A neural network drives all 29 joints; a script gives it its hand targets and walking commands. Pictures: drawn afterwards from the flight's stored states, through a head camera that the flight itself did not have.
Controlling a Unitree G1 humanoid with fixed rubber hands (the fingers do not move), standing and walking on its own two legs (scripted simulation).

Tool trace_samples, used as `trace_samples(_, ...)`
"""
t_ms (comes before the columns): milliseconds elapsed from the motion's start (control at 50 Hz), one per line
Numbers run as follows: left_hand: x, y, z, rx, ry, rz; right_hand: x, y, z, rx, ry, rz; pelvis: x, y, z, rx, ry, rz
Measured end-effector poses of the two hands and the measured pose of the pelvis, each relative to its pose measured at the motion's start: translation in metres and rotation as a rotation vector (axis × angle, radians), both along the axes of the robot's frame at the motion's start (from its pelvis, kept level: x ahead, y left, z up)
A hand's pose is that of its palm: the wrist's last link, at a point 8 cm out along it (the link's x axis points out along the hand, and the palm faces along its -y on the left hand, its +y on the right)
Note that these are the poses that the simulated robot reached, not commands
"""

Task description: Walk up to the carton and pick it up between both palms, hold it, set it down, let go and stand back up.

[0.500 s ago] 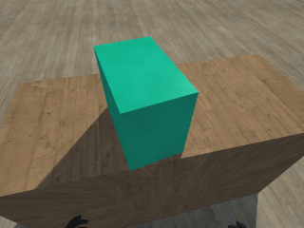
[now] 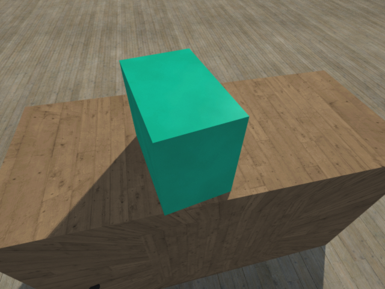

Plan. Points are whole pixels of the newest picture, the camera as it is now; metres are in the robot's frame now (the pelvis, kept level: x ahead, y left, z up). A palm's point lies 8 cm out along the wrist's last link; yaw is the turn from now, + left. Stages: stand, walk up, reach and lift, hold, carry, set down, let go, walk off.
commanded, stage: stand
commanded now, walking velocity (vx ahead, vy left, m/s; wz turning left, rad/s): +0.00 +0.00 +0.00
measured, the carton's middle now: (177, 128) +0.48 +0.07 +0.07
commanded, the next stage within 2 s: walk up in 0.96 s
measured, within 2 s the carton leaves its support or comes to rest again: neither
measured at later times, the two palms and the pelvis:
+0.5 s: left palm out of the picture +0.08 +0.24 -0.11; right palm out of the picture +0.08 -0.25 -0.10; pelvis +0.00 +0.00 +0.00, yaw +0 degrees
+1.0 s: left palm out of the picture +0.07 +0.24 -0.11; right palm out of the picture +0.06 -0.26 -0.11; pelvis +0.00 -0.01 +0.00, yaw +0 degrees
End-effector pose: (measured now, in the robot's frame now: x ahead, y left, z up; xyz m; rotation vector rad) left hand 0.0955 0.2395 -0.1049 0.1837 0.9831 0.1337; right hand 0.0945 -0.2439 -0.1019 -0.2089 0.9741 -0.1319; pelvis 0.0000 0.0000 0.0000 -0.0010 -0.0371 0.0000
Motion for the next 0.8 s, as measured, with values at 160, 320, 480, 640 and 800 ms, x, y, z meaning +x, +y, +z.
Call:
trace_samples(160, -0.006, 0.000, -0.001, 0.003, 0.016, -0.003, -0.004, -0.002, 0.000, -0.002, 0.006, -0.008, 0.000, -0.001, 0.001, 0.002, 0.003, 0.001)
trace_samples(320, -0.011, 0.000, -0.002, 0.007, 0.031, 0.000, -0.006, -0.004, -0.001, -0.003, 0.012, -0.009, 0.000, -0.002, 0.001, 0.003, 0.003, 0.001)
trace_samples(480, -0.015, -0.002, -0.002, 0.009, 0.043, 0.002, -0.010, -0.006, -0.002, -0.003, 0.026, -0.012, 0.000, -0.004, 0.002, 0.004, 0.004, 0.001)
trace_samples(640, -0.018, -0.002, -0.003, 0.010, 0.054, 0.003, -0.018, -0.009, -0.003, -0.005, 0.050, -0.017, -0.001, -0.005, 0.003, 0.003, 0.004, 0.002)
trace_samples(800, -0.022, -0.003, -0.004, 0.011, 0.068, 0.005, -0.024, -0.011, -0.005, -0.007, 0.072, -0.023, 0.000, -0.006, 0.004, 0.003, 0.004, 0.002)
